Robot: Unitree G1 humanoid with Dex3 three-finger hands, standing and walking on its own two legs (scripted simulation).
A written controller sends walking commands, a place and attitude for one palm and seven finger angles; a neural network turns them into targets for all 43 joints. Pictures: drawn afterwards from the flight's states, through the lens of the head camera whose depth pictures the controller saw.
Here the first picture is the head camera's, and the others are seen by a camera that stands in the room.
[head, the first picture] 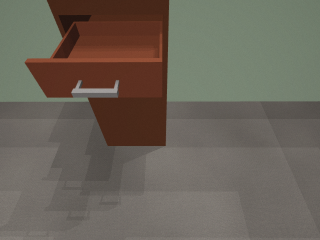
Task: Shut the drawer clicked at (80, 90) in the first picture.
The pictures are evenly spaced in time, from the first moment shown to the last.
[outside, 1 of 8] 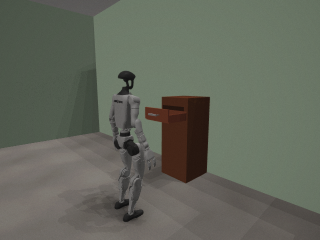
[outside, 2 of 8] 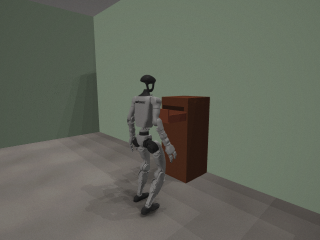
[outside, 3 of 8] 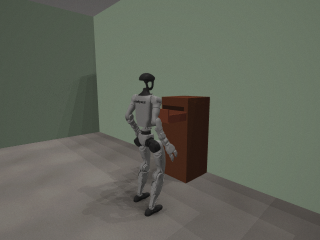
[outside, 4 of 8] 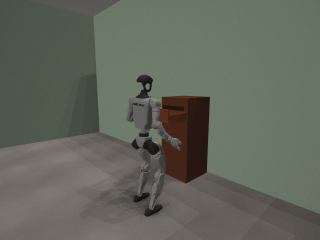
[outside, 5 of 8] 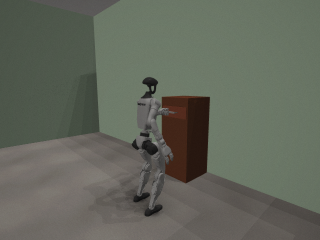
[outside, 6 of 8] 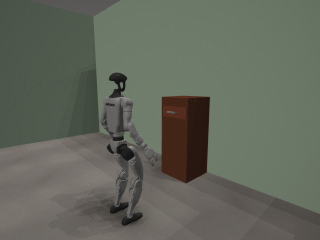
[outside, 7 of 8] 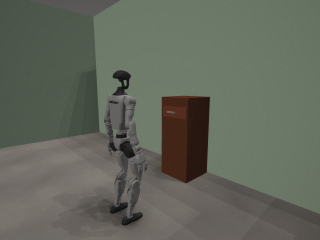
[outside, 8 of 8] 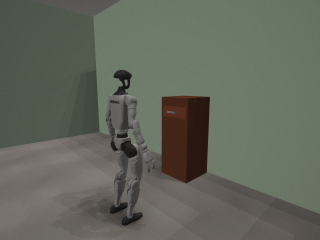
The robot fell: no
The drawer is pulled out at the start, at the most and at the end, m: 0.30 0.30 0.00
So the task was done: yes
